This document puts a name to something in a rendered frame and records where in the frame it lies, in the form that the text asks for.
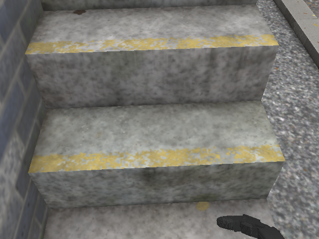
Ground robot right hand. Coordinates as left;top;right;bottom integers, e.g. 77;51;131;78
217;214;285;239

